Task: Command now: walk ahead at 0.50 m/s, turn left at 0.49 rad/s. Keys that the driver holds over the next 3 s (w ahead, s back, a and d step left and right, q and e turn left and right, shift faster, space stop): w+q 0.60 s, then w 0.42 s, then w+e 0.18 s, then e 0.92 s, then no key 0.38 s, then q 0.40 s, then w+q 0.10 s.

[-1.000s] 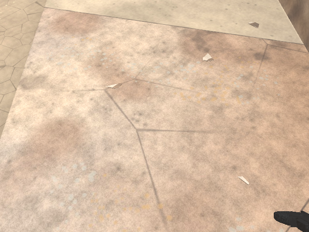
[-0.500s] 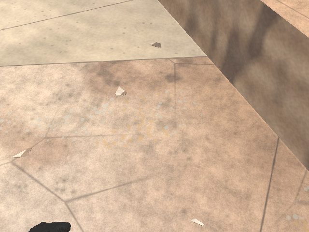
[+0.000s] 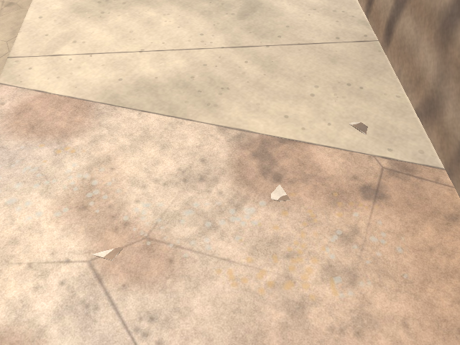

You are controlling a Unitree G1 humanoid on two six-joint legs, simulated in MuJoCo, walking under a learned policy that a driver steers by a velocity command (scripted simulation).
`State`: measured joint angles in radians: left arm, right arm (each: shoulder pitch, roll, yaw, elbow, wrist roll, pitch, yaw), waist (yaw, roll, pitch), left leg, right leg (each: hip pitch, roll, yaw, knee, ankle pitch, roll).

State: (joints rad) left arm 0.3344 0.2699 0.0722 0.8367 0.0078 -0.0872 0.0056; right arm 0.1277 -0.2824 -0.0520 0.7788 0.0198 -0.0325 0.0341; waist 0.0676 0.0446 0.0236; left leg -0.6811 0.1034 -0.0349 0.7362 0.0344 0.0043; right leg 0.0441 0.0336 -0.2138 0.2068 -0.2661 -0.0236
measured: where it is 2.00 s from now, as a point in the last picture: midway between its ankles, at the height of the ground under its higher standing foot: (168, 222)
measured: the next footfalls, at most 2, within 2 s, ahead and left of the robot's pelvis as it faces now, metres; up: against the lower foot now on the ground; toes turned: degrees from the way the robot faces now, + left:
left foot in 0.14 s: +0.25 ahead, +0.13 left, +0.00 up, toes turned +8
right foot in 0.62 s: +0.57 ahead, -0.01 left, +0.00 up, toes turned +26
